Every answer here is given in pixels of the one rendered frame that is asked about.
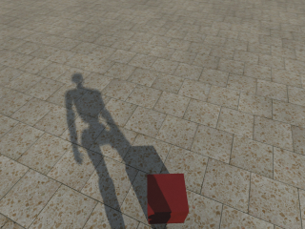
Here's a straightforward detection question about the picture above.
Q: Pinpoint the carton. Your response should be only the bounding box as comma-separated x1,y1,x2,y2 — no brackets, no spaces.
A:
147,173,190,224

